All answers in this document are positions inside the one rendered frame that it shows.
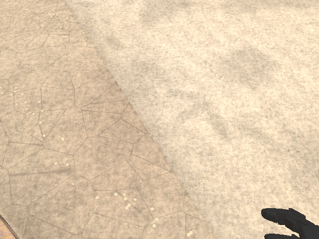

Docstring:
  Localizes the right robot hand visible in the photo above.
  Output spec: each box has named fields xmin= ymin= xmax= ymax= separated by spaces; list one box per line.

xmin=261 ymin=208 xmax=319 ymax=239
